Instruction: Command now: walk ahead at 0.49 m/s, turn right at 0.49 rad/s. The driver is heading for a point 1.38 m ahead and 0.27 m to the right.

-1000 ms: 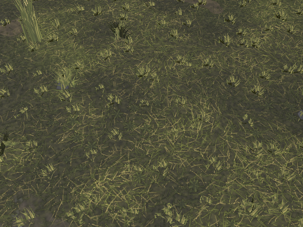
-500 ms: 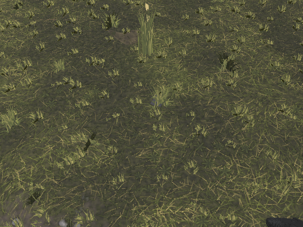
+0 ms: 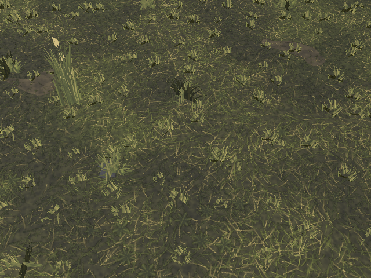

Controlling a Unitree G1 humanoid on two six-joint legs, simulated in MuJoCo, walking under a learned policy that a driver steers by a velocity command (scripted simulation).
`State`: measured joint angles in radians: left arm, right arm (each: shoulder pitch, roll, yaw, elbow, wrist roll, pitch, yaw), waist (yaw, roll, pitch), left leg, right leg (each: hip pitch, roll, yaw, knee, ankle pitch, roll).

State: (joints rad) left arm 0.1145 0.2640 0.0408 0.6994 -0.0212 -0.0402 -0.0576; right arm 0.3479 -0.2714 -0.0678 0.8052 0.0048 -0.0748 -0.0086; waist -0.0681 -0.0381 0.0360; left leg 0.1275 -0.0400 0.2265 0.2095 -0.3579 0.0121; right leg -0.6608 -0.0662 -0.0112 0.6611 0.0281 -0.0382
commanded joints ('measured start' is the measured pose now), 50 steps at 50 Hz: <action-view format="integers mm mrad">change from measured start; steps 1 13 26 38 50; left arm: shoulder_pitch -69 103 213 134 -120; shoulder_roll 87 155 184 80 88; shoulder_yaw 24 57 70 31 17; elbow -115 -109 -45 -116 -187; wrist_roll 0 14 -3 1 1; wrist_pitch -10 -31 4 6 -31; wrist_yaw -17 39 76 58 14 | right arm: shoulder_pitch -22 -98 -302 -82 28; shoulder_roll -203 -135 -153 -117 -218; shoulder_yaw -51 -10 -17 -15 -29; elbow -49 -149 -200 -83 33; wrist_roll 10 -22 9 -7 30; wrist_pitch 14 -31 -57 -45 5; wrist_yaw -15 4 30 22 16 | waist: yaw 39 42 87 47 12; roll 103 15 -97 139 132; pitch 29 -70 -47 -13 17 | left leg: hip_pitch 7 -724 -505 -239 -104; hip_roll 318 151 43 277 310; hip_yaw -33 -304 -312 -448 -285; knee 97 897 268 -38 20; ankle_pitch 976 69 302 260 546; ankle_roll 107 -51 -30 194 147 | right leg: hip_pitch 32 472 505 -24 138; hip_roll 52 -84 -61 -9 32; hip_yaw -73 361 443 126 1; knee -27 -437 -241 406 -122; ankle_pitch -115 42 -150 -323 -133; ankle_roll -54 -275 -142 38 -16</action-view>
